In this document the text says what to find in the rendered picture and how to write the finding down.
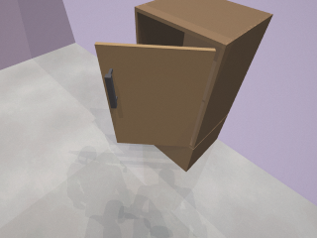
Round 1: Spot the handle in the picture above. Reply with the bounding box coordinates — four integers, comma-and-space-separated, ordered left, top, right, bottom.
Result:
104, 68, 118, 109

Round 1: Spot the cupboard door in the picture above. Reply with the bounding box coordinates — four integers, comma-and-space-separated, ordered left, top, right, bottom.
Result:
94, 42, 216, 147

